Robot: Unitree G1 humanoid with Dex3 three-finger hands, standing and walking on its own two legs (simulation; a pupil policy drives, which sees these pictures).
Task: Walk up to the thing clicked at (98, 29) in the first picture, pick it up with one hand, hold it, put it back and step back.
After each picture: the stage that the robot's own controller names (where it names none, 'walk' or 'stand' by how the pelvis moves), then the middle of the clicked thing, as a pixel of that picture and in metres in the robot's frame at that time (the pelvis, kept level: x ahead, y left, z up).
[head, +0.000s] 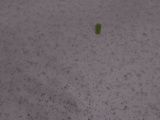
stand; (98, 29) +1.52 -0.17 -0.72
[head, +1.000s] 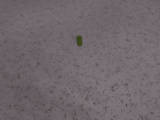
walk; (79, 40) +1.39 +0.16 -0.70
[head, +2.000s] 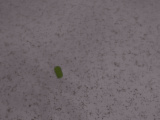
walk; (58, 72) +0.85 +0.34 -0.72
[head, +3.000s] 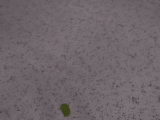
walk; (65, 110) +0.49 +0.24 -0.71
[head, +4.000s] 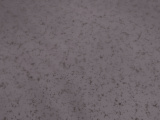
stand; out of the picture +0.31 +0.18 -0.70
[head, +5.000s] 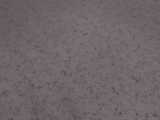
stand; out of the picture +0.31 +0.16 -0.72
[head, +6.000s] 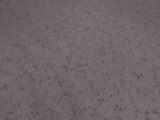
stand; out of the picture +0.31 +0.16 -0.72
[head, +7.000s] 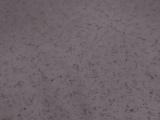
stand; out of the picture +0.32 +0.16 -0.71
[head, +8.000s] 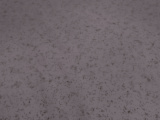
stand; out of the picture +0.33 +0.14 -0.72
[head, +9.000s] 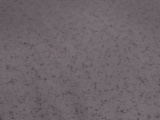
stand; out of the picture +0.36 +0.16 -0.71
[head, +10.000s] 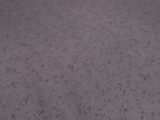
stand; out of the picture +0.33 +0.15 -0.72
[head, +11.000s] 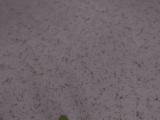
stand; out of the picture +0.34 +0.20 -0.71
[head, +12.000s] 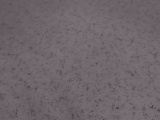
stand; out of the picture +0.30 +0.20 -0.72
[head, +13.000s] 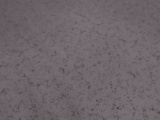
stand; out of the picture +0.34 +0.19 -0.73
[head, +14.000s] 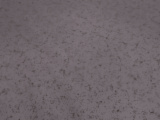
stand; out of the picture +0.34 +0.18 -0.73
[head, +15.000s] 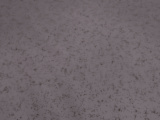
stand; out of the picture +0.33 +0.18 -0.73
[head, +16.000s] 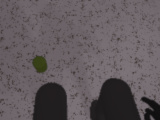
go down; (40, 64) +0.42 +0.18 -0.40
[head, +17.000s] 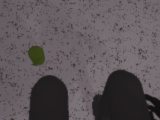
go down; (37, 56) +0.44 +0.18 -0.32
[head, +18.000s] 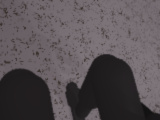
close in; out of the picture +0.44 +0.21 -0.24
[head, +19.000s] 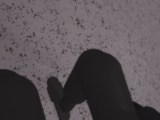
close; out of the picture +0.43 +0.24 -0.23
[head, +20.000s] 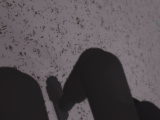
lift; out of the picture +0.42 +0.23 -0.24
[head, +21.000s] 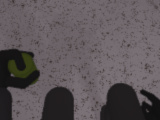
lift; (25, 70) +0.34 +0.20 -0.04
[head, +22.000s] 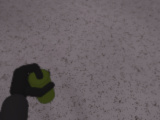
lift; (42, 86) +0.32 +0.16 +0.00
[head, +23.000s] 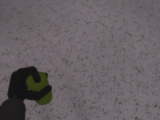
hold; (40, 89) +0.31 +0.17 -0.01
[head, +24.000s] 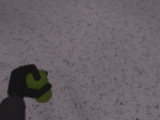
hold; (40, 87) +0.32 +0.17 +0.00
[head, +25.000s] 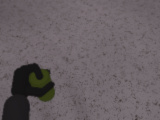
crouch; (43, 85) +0.32 +0.16 -0.01
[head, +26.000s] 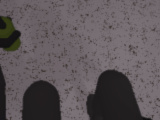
crouch; (6, 35) +0.48 +0.20 -0.10
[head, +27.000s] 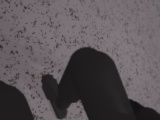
lower; out of the picture +0.47 +0.27 -0.23
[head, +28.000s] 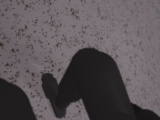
lower; out of the picture +0.47 +0.27 -0.24
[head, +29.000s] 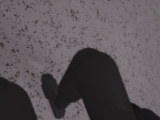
lower; out of the picture +0.47 +0.26 -0.25
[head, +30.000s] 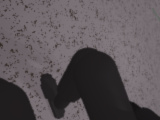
lower; out of the picture +0.47 +0.26 -0.25
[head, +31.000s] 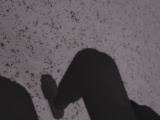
draw back; out of the picture +0.46 +0.25 -0.25
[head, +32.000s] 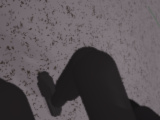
rise; out of the picture +0.46 +0.26 -0.25
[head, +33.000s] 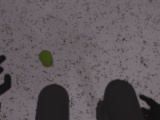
walk; (46, 59) +0.48 +0.17 -0.40
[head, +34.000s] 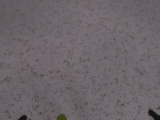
stand; out of the picture +0.40 +0.16 -0.66
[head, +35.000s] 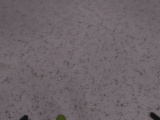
stand; out of the picture +0.40 +0.17 -0.67
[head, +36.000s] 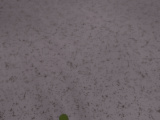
stand; out of the picture +0.40 +0.16 -0.69
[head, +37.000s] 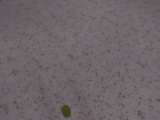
walk; (66, 111) +0.43 +0.16 -0.72
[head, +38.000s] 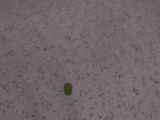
walk; (68, 89) +0.54 +0.07 -0.71
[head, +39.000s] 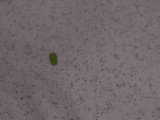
walk; (53, 59) +0.78 +0.25 -0.69
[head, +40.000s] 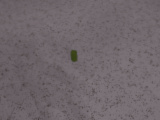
stand; (74, 56) +1.04 +0.16 -0.71
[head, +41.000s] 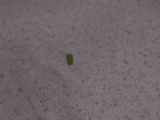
stand; (69, 59) +1.03 +0.16 -0.72
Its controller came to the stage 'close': yes
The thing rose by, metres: 0.71
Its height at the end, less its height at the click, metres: +0.00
